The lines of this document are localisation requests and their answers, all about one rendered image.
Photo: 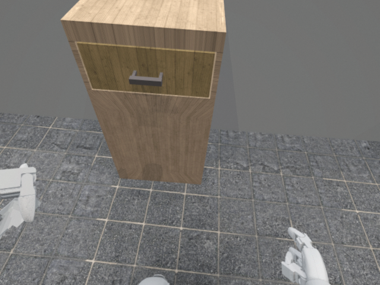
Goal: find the handle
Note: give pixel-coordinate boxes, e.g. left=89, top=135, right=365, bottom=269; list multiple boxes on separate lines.
left=129, top=70, right=163, bottom=87

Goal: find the drawer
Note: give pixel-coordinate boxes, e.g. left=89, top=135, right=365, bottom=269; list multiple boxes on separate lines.
left=77, top=42, right=215, bottom=97

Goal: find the robot left hand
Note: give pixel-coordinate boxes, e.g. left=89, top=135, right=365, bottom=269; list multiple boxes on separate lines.
left=0, top=163, right=40, bottom=239

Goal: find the robot right hand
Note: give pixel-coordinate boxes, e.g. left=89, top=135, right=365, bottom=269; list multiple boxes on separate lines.
left=281, top=227, right=329, bottom=285

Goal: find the cabinet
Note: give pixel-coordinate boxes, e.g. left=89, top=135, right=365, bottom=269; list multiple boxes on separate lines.
left=61, top=0, right=226, bottom=185

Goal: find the left robot shin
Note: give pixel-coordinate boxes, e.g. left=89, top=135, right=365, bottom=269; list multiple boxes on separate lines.
left=153, top=274, right=166, bottom=280

